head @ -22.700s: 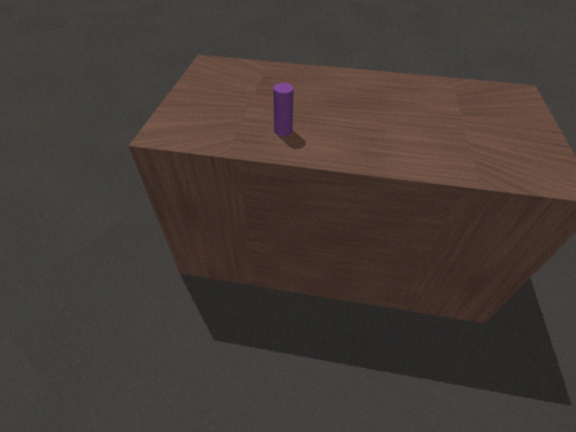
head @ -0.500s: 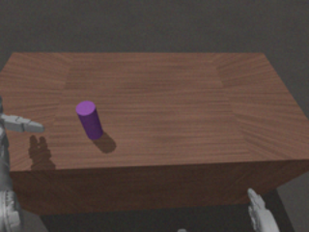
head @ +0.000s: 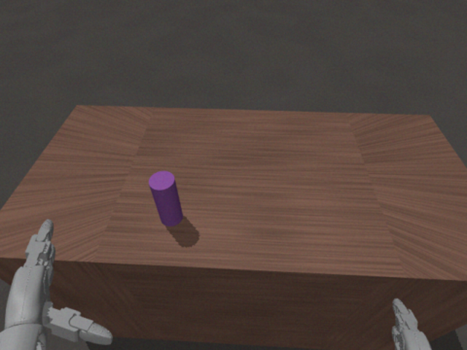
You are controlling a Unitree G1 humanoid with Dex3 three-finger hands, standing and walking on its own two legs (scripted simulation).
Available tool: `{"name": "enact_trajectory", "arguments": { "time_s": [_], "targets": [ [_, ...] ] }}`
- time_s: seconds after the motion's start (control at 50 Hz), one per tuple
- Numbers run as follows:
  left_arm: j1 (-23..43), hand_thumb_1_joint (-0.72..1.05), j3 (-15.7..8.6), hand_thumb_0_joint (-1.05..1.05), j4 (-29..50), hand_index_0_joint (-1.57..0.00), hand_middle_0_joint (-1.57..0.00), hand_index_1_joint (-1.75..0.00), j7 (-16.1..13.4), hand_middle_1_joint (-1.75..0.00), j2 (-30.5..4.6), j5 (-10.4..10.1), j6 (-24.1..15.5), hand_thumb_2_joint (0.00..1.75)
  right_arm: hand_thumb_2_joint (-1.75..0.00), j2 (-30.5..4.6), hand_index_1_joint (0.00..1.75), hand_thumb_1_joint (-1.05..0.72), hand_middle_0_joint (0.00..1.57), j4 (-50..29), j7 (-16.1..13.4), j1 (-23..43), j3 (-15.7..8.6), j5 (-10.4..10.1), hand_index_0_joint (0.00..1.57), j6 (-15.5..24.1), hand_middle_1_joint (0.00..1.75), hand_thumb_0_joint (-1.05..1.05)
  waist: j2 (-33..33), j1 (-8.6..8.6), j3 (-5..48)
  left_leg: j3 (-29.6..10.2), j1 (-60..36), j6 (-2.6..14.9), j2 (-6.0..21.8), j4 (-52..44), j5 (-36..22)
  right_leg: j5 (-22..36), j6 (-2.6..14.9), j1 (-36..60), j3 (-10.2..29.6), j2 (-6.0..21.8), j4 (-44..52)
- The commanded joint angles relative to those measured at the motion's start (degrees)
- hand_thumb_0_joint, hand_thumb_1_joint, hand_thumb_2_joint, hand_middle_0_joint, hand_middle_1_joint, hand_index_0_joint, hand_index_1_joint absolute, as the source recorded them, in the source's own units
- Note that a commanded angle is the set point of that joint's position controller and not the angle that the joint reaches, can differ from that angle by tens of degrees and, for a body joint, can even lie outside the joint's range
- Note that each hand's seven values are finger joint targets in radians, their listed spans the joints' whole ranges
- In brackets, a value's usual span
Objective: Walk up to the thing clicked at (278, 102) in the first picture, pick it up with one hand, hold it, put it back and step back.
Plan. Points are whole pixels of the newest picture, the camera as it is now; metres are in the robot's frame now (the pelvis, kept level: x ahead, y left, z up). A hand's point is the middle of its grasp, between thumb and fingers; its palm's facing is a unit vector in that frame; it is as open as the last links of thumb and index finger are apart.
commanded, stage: sink last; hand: left
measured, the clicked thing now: (167, 200) +0.43 +0.18 -0.03
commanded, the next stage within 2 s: home in 0.42 s
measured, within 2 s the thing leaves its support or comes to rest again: neither
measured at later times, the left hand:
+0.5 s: hand (50, 332) +0.15 +0.26 +0.05, palm faces +0.35 -0.85 -0.40, open 17.3 cm
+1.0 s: hand out of the picture +0.14 +0.17 -0.08, palm faces +0.11 -0.97 -0.20, open 17.6 cm
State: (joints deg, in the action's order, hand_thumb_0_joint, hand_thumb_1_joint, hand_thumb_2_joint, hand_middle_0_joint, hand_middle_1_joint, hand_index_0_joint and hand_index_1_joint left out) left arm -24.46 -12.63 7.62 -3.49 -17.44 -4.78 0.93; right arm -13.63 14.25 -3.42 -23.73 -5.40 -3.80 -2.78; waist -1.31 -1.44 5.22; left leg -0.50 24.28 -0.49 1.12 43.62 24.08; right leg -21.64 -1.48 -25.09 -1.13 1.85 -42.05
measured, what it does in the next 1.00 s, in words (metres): stands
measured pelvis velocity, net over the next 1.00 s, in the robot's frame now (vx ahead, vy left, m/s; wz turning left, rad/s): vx -0.03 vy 0.00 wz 0.01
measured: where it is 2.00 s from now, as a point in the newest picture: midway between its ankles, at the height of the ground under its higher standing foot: outside the picture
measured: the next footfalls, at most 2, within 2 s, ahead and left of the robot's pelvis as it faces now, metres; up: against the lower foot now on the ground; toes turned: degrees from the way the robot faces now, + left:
none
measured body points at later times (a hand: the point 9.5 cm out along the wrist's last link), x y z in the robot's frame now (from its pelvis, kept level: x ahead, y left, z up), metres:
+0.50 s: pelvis -0.03 -0.01 -0.01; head -0.03 -0.02 +0.44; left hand +0.12 +0.31 +0.07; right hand +0.12 -0.29 -0.04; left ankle -0.02 +0.12 -0.71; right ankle +0.00 -0.14 -0.71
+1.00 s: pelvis -0.03 +0.00 -0.02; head +0.00 +0.00 +0.43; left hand +0.13 +0.22 -0.06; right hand +0.14 -0.23 -0.06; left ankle -0.02 +0.12 -0.71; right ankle +0.00 -0.14 -0.71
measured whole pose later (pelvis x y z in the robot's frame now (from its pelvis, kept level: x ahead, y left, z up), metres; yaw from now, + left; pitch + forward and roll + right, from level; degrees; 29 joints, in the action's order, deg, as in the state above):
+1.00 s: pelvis -0.03 +0.00 -0.02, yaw +0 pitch +6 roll +0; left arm -24.7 -0.6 -10.8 -3.1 -10.4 -1.4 -1.8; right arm -10.4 15.5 -4.3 -21.5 -0.2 -1.5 3.2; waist 0.5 -0.3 3.3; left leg -0.6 30.9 -0.6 0.6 49.7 24.5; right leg -22.7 -1.3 -32.0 -1.0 2.4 -49.1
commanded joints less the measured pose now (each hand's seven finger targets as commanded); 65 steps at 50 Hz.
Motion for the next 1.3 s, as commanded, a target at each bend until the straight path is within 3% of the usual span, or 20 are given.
{"name": "enact_trajectory", "arguments": {
  "time_s": [0.0,0.02,0.12,0.14,0.18,0.22,0.32,0.46,0.5,0.6,0.68,0.8,0.84,0.88,1.02,1.1,1.14,1.16,1.2,1.28],
  "targets": [
    [-1.66,-0.5,-6.18,0.0,18.3,-0.06,-0.05,-0.03,-0.94,-0.05,-10.38,0.23,-4.16,0.0,-0.05,-8.34,0.05,0.54,0.06,-12.0,-1.04,1.81,-5.72,0.41,0.05,4.16,0.05,0.0,-0.87,1.0,4.96,2.29,-2.04,0.48,-0.97,-6.53,-16.81,14.21,1.54,3.29,-2.68,-1.56,4.71],
    [-4.66,-0.49,-4.12,0.0,17.62,-0.06,-0.04,-0.03,-0.6,-0.04,-7.99,0.19,-3.94,0.0,-0.05,-7.6,0.05,0.55,0.06,-10.77,-1.17,0.96,-5.58,0.53,0.05,4.3,0.05,0.0,-0.13,1.17,2.59,2.44,-1.28,0.67,-1.08,-6.53,-15.46,13.26,1.38,2.14,-2.76,-1.43,5.06],
    [-0.79,-0.48,-6.61,0.0,23.66,-0.05,-0.04,-0.04,-0.64,-0.05,-10.85,0.47,-4.92,0.01,-0.04,-6.51,0.05,0.55,0.06,-11.72,-1.71,0.39,-5.11,0.73,0.05,5.44,0.05,0.0,1.06,1.65,2.12,2.65,-0.88,1.3,-1.71,-5.89,-11.41,10.27,0.67,0.82,-2.02,-0.6,5.73],
    [-4.97,-0.48,-5.22,0.0,17.2,-0.05,-0.04,-0.04,-0.33,-0.05,-7.94,0.62,-4.45,0.01,-0.04,-5.96,0.05,0.56,0.06,-11.11,-1.84,-0.12,-4.99,0.88,0.05,5.71,0.05,0.0,3.2,1.74,-0.14,2.67,0.23,1.39,-1.71,-5.86,-10.42,9.16,0.57,0.12,-2.07,-0.59,5.78],
    [-2.64,-0.48,-7.23,0.0,21.98,-0.05,-0.04,-0.03,-0.5,-0.05,-10.25,0.55,-5.18,0.01,-0.04,-6.49,0.05,0.56,0.06,-11.43,-2.15,0.33,-5.8,0.97,0.05,6.14,0.05,0.0,1.12,0.89,1.05,2.78,0.5,1.26,-1.92,-6.04,-8.81,7.03,0.85,-0.22,-1.94,-0.39,5.8],
    [-3.08,-0.49,-8.23,0.0,19.6,-0.05,-0.04,-0.04,-0.29,-0.06,-10.51,0.73,-5.66,0.01,-0.04,-5.92,0.05,0.55,0.06,-13.85,-2.03,1.33,-4.33,1.04,0.05,6.89,0.05,0.0,3.09,0.21,0.31,2.93,0.8,1.41,-2.08,-6.43,-6.11,3.92,0.6,0.06,-1.85,-0.22,6.77],
    [-4.84,-0.5,-11.78,0.0,11.2,-0.06,-0.05,-0.05,-0.17,-0.06,-11.44,0.45,-6.85,0.01,-0.04,-7.63,0.05,0.55,0.06,-12.79,-1.6,0.96,-6.82,1.01,0.05,7.88,0.05,0.0,3.01,-0.49,-2.52,2.86,3.26,1.39,-2.38,-6.84,-3.39,0.93,0.66,-0.07,-1.39,0.18,7.2],
    [-3.55,-0.56,-8.03,0.0,7.99,-0.07,-0.07,-0.06,0.14,-0.07,-8.7,0.75,-9.26,0.03,-0.06,-6.66,0.05,0.49,0.06,-12.85,-0.96,2.62,-4.85,0.94,0.05,9.29,0.05,0.0,1.84,-0.38,-0.76,2.39,3.32,1.37,-2.04,-7.45,-3.13,1.36,0.88,-0.12,-1.79,-0.36,5.51],
    [-1.7,-0.59,-10.49,0.0,10.42,-0.08,-0.08,-0.07,-0.47,-0.07,-12.03,0.78,-9.91,0.03,-0.07,-8.78,0.05,0.47,0.06,-11.15,-1.43,2.89,-7.35,0.93,0.05,9.5,0.05,0.0,0.3,-0.57,0.93,2.63,2.97,1.34,-2.16,-7.33,-2.99,1.22,1.0,0.01,-1.35,-0.24,5.55],
    [-5.97,-0.58,-5.56,0.0,3.79,-0.05,-0.05,-0.05,-0.73,-0.05,-6.96,1.42,-10.0,0.04,-0.45,-4.21,0.17,0.07,0.12,-9.12,-1.24,3.33,-1.83,1.36,0.12,10.37,0.17,0.0,1.26,-0.71,-0.95,2.07,4.51,1.38,-1.72,-7.08,-3.72,1.94,1.01,0.25,-2.05,-0.62,4.84],
    [-4.35,-0.56,0.06,0.0,3.43,-0.05,-0.05,-0.05,-0.2,-0.05,-3.59,2.03,-10.57,0.05,-0.51,-0.68,0.19,-0.23,0.13,-7.52,-0.7,6.46,3.52,1.67,0.13,10.45,0.19,0.0,-0.32,-0.94,-1.76,1.62,5.94,1.32,-1.41,-7.32,-2.86,1.8,1.11,-0.83,-2.55,-0.93,3.6],
    [-1.83,-0.58,5.48,0.0,-5.04,-0.05,-0.05,-0.05,0.16,-0.05,-0.54,3.14,-8.87,0.04,-0.78,-5.88,0.26,-0.65,0.18,-7.36,-1.44,3.29,-0.83,2.41,0.18,10.21,0.26,0.0,1.8,2.48,1.76,1.24,3.98,1.06,-0.93,-5.2,-5.9,4.73,1.28,-3.94,-2.63,-1.7,1.43],
    [2.26,-0.6,4.57,0.0,-3.07,-0.04,-0.04,-0.05,-0.28,-0.05,-2.8,3.32,-8.38,0.03,-0.82,-7.18,0.28,-0.75,0.19,-7.14,-1.74,2.22,-2.77,2.35,0.19,10.01,0.28,0.0,1.09,2.72,4.21,1.1,3.36,0.83,-0.85,-4.5,-6.77,5.68,1.4,-3.6,-2.47,-1.58,0.72],
    [2.3,-0.61,6.02,0.0,-4.93,-0.04,-0.04,-0.04,-0.5,-0.04,-1.75,3.53,-7.42,0.02,-0.89,-5.23,0.3,-0.88,0.2,-8.88,-1.6,3.16,-0.52,2.32,0.2,9.91,0.3,0.0,1.31,1.87,5.0,1.08,3.71,0.78,-0.94,-3.95,-7.2,5.7,1.45,-3.0,-2.38,-1.4,0.33],
    [1.99,-0.6,9.34,0.0,-9.28,-0.04,-0.04,-0.05,-1.28,-0.05,0.33,3.55,-5.26,0.03,-0.9,-1.63,0.3,-0.9,0.2,-11.69,-1.49,4.5,4.17,2.47,0.2,8.04,0.3,0.0,-1.99,-0.26,6.37,1.93,5.66,0.17,-1.17,-2.65,-10.25,7.68,1.96,-0.91,-1.84,-0.98,-0.66],
    [4.63,-0.59,9.19,0.0,-4.55,-0.04,-0.04,-0.05,-1.67,-0.05,-1.19,3.36,-4.79,0.03,-0.9,-1.37,0.3,-0.9,0.2,-11.2,-1.47,3.65,4.71,2.6,0.2,6.59,0.3,0.0,-3.21,-0.08,6.04,2.27,5.34,0.06,-1.0,-2.52,-10.82,8.37,2.04,-1.32,-1.75,-1.14,-0.87],
    [0.85,-0.61,10.75,0.0,-10.38,-0.04,-0.04,-0.04,-1.56,-0.04,1.27,3.14,-3.56,0.01,-0.9,-3.93,0.3,-0.9,0.2,-12.85,-1.6,4.9,2.25,2.52,0.2,6.18,0.3,0.0,0.0,0.56,3.43,2.06,7.22,0.29,-0.84,-2.61,-8.83,6.57,1.91,-2.37,-1.91,-1.39,-0.25],
    [-0.28,-0.61,6.73,0.0,-2.83,-0.04,-0.04,-0.04,-2.94,-0.04,-1.96,3.25,-3.44,0.02,-0.9,-6.11,0.3,-0.9,0.2,-0.02,-2.05,4.94,2.26,2.18,0.2,5.8,0.3,0.0,-0.75,0.41,6.02,0.46,4.74,0.02,-0.54,-1.5,-9.92,7.92,1.86,-1.82,-2.58,-2.41,-0.95],
    [-1.94,-0.57,11.28,0.0,-7.3,-0.05,-0.05,-0.05,-2.81,-0.05,1.84,3.46,-2.11,0.04,-0.9,-5.16,0.3,-0.9,0.2,-1.39,-2.13,5.83,3.1,1.89,0.2,6.21,0.3,0.0,0.17,1.88,2.02,0.3,6.58,0.07,-0.44,-1.94,-7.52,6.16,1.86,-3.9,-2.7,-2.42,-0.64],
    [0.54,-0.56,10.73,0.0,-3.43,-0.05,-0.05,-0.05,-3.52,-0.05,0.7,3.68,-1.65,0.05,-0.9,-5.74,0.3,-0.9,0.2,1.19,-2.62,7.65,2.59,2.1,0.2,6.46,0.3,0.0,0.29,2.7,5.42,0.87,5.35,0.17,-0.26,0.54,-12.74,10.65,1.84,-3.87,-2.81,-2.68,-1.81]
  ]
}}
